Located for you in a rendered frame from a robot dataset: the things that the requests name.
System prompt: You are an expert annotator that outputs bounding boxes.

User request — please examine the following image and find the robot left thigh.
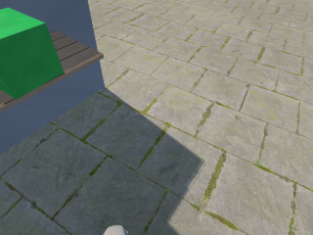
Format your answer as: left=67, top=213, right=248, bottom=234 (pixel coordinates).
left=104, top=225, right=128, bottom=235

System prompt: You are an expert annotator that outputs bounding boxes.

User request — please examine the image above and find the table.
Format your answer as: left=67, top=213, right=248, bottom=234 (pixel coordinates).
left=0, top=30, right=104, bottom=113

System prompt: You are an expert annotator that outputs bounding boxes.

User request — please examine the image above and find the carton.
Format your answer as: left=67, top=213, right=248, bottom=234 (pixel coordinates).
left=0, top=7, right=64, bottom=100

